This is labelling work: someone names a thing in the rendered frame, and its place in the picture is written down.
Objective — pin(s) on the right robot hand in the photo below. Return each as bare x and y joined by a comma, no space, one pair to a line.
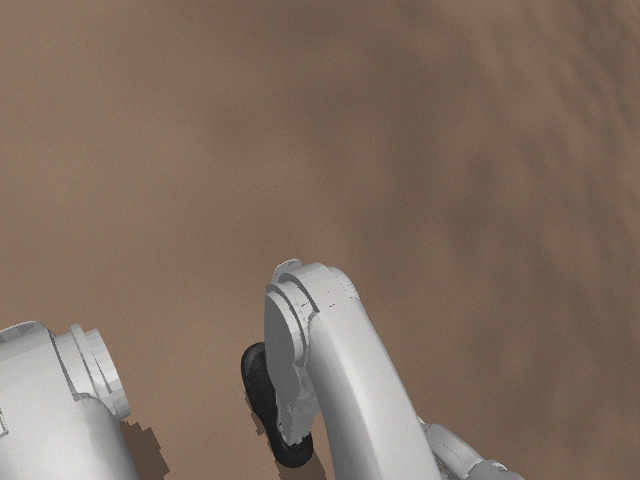
451,453

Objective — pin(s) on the right robot arm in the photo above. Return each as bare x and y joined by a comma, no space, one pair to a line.
492,470

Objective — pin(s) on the right robot foot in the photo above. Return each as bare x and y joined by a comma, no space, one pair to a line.
262,397

